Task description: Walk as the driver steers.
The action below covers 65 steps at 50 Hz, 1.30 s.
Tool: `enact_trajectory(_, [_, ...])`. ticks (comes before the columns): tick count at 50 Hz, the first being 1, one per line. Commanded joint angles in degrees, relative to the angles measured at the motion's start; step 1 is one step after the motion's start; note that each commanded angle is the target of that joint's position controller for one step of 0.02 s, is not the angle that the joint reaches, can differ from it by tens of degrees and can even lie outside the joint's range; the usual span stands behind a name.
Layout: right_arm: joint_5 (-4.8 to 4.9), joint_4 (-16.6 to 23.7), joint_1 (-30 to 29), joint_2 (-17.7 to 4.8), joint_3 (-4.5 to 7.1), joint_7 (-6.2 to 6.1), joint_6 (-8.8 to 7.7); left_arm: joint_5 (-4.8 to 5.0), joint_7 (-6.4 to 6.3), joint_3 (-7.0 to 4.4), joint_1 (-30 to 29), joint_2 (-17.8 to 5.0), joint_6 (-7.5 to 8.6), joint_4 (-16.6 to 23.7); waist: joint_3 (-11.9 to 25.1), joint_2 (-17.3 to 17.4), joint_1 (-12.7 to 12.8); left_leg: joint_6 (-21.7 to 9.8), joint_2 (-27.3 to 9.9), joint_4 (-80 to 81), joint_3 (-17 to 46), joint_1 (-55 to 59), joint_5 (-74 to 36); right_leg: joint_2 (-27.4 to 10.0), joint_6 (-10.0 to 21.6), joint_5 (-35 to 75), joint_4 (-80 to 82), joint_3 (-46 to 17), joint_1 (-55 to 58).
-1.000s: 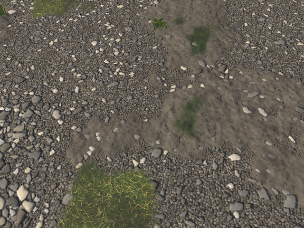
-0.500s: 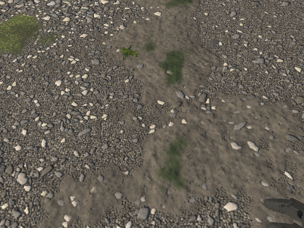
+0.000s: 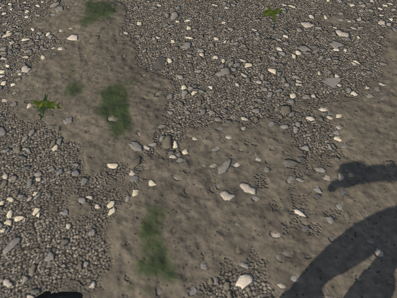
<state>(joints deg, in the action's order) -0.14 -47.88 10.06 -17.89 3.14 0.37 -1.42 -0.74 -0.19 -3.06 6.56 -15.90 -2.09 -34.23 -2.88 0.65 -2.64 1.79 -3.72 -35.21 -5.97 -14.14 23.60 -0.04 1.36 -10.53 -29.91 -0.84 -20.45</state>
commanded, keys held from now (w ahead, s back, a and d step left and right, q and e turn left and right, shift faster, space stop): no key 1.00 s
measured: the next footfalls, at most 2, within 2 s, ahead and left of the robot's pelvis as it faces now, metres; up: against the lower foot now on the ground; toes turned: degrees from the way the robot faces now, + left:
left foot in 0.24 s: +0.05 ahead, +0.14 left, +0.00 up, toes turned +0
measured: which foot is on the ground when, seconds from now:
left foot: up 0.00-0.22, down 0.24-1.00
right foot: down 0.00-1.00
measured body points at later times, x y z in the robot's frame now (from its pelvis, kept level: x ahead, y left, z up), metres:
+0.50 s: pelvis +0.03 +0.02 +0.00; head +0.03 +0.02 +0.45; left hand +0.14 +0.28 -0.12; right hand +0.11 -0.24 -0.13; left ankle +0.01 +0.14 -0.73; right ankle +0.05 -0.11 -0.73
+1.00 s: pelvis +0.04 +0.03 +0.01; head +0.04 +0.03 +0.46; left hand +0.10 +0.29 -0.14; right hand +0.08 -0.23 -0.14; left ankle +0.01 +0.14 -0.73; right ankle +0.05 -0.11 -0.73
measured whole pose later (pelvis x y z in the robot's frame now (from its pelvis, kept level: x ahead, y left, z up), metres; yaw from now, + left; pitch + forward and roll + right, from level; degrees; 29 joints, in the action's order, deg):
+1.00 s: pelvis +0.04 +0.03 +0.01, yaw -1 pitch -2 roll +0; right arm -0.3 -60.5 11.7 -13.4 0.4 -1.3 -0.3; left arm -0.1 -2.6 -2.5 9.7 -13.3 -1.0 -61.1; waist -2.2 -0.3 -0.2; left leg -0.3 0.0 -26.5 -0.8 -8.3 16.5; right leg -1.2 -1.8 -12.8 -26.5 -1.9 -12.0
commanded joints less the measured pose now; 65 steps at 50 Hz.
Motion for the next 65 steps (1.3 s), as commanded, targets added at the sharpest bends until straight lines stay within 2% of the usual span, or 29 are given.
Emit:
enact_trajectory(1, [0.09, 3.75, -0.51, -5.63, 0.35, 0.05, 0.02, -0.98, -0.20, -1.24, 5.10, -6.66, 1.40, 2.24, 13.76, -10.18, 4.18, 2.61, -0.30, -17.95, 6.92, -13.25, 14.76, -19.40, 17.29, 34.97, 7.61, -20.41, 20.25])
enact_trajectory(2, [0.50, 3.45, -1.14, -5.92, 0.69, -0.25, 0.60, -0.74, -0.01, -1.19, 3.37, -6.55, 1.95, 1.30, 11.82, -9.21, 3.42, 2.71, -0.78, -18.91, 7.67, -14.17, 12.92, -16.65, 14.78, 32.02, 7.82, -17.28, 18.67])
enact_trajectory(3, [0.34, 2.38, -0.38, -6.00, 0.93, -0.73, 1.24, -0.45, 0.06, -1.32, 1.42, -7.23, 2.21, 1.15, 10.56, -8.06, 2.78, 2.99, -1.11, -18.15, 8.14, -13.64, 10.84, -15.22, 12.99, 29.95, 8.14, -15.23, 16.61])
enact_trajectory(4, [0.03, 1.90, 0.40, -6.32, 1.14, -1.09, 1.82, -0.07, -0.03, -1.48, -0.50, -7.69, 2.27, 0.93, 9.63, -8.14, 1.90, 3.50, -1.12, -17.39, 8.22, -11.41, 8.17, -14.49, 12.28, 29.66, 8.55, -13.77, 13.50])
enact_trajectory(6, [0.23, 0.76, 2.05, -4.47, 0.69, -1.26, 2.25, -0.30, -0.17, -1.36, -2.48, -6.98, 2.07, 0.24, 9.48, -7.97, 0.75, 3.88, -0.20, -13.44, 7.04, -6.26, 4.07, -12.23, 11.49, 28.05, 8.85, -10.55, 9.42])
enact_trajectory(8, [0.38, 0.37, 1.40, -3.20, 0.23, -1.37, 2.35, -0.34, -0.23, -1.18, -2.73, -5.97, 1.92, -0.75, 9.71, -8.53, 1.54, 3.61, 0.28, -7.71, 6.33, -3.37, -0.12, -11.57, 11.37, 24.49, 8.97, -9.98, 9.09])
enact_trajectory(9, [0.36, 0.24, 1.14, -2.99, 0.14, -1.35, 2.39, -0.28, -0.27, -1.05, -2.74, -5.60, 1.85, -1.39, 9.76, -8.67, 1.71, 3.31, 0.42, -4.54, 6.19, -1.86, -2.33, -11.50, 11.24, 21.77, 8.91, -10.21, 9.01])
enact_trajectory(11, [-0.06, -0.65, 2.30, -2.20, -0.14, -1.04, 2.30, 0.20, -0.25, -0.58, -3.73, -4.50, 1.66, -2.51, 9.27, -8.12, 0.33, 1.99, 1.20, 6.32, 5.17, 3.84, -11.33, -9.98, 9.21, 12.42, 8.11, -9.56, 6.98])
enact_trajectory(12, [-0.94, -0.67, 2.05, -2.71, -0.25, -0.84, 2.20, 0.41, -0.07, -0.25, -1.92, -3.52, 1.80, -3.74, 8.56, -6.58, 0.35, 0.85, 0.64, 11.41, 6.32, 6.80, -17.91, -8.18, 6.33, 4.76, 8.26, -9.07, 5.51])
enact_trajectory(13, [-1.57, -0.19, 1.58, -5.18, 0.02, -0.88, 2.12, -0.15, 0.04, -0.07, -0.06, -2.94, 1.99, -4.78, 7.24, -3.26, 1.85, -0.86, -3.00, 12.85, 10.30, 8.01, -22.18, -5.64, 3.33, -2.96, 6.78, -7.71, 3.63])
enact_trajectory(14, [-0.81, -0.85, -0.74, -8.49, 0.81, -1.03, 2.16, -0.63, 0.17, -0.19, 1.98, -2.43, 1.98, -4.84, 4.67, 4.83, 5.51, -3.62, -3.93, 12.04, 10.40, 2.03, -13.64, -1.94, 0.92, -6.85, 7.26, -3.94, 4.89])
enact_trajectory(15, [-0.70, -0.52, -2.43, -5.53, 0.26, -0.83, 1.89, -0.96, -0.09, -0.19, -0.42, -3.35, 1.79, -5.41, 2.97, 5.24, 3.76, -4.58, -3.10, 14.48, 10.90, -4.00, -3.76, -0.94, -0.64, -5.53, 5.71, -2.66, 9.08])
enact_trajectory(16, [-1.16, -0.75, -2.76, -4.01, -0.28, -0.80, 1.46, -0.53, -0.43, -0.63, -1.56, -4.22, 1.65, -5.70, 1.77, 4.62, 3.37, -3.71, -2.52, 15.70, 10.74, -5.86, -0.72, -1.05, -0.72, -3.61, 4.80, -2.66, 10.38])
enact_trajectory(17, [-1.29, -1.33, -2.82, -4.10, -0.33, -0.89, 0.97, -0.39, -0.89, -0.73, -1.53, -4.00, 1.48, -6.28, 1.72, 4.40, 3.36, -2.75, -1.98, 15.92, 10.35, -6.02, -1.77, -1.46, -0.39, -1.96, 4.45, -2.81, 11.14])
enact_trajectory(20, [-0.70, -3.08, -0.84, -3.47, -0.72, -1.16, -0.15, -0.30, -1.32, -0.97, -0.09, -3.87, 1.36, -8.29, 2.19, 2.90, 2.68, -1.82, -1.13, 14.42, 9.26, -2.90, -7.13, -1.82, -0.15, 2.35, 4.73, -3.21, 10.56])
enact_trajectory(29, [-0.37, -6.29, 0.20, -2.87, -1.20, -1.63, 0.35, 0.30, -1.69, -1.28, 2.22, -3.86, 1.80, -15.09, 2.90, -0.65, 2.02, -2.64, 0.17, 13.35, 8.14, 0.87, -13.15, -1.91, -1.20, 7.71, 5.07, -2.56, 11.18])
enact_trajectory(45, [-0.20, -10.42, 1.96, -1.94, -1.66, -1.78, 0.74, 0.61, -2.60, -0.66, 3.51, -3.99, 1.50, -24.03, 1.88, -0.24, 2.46, -2.80, 1.46, 14.30, 7.18, 1.61, -15.76, -1.94, -1.60, 7.92, 5.93, -1.66, 11.99])
enact_trajectory(65, [-0.12, -12.68, 6.94, -0.42, -2.17, -2.21, 0.75, 0.74, -2.74, 0.43, 5.23, -2.55, 1.47, -29.34, 0.60, -0.57, 2.63, -2.93, 2.12, 14.78, 6.86, 0.97, -14.02, -1.66, -1.83, 5.66, 6.52, -0.87, 10.64])
Over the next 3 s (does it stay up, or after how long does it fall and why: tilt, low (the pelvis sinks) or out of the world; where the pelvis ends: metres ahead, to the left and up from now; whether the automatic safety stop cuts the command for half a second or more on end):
stays up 0.33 0.02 0.00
